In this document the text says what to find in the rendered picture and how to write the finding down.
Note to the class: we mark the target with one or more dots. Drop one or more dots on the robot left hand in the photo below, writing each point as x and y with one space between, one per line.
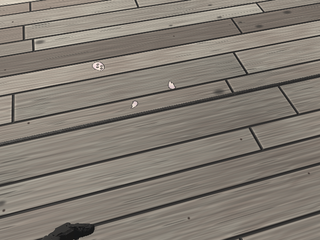
70 231

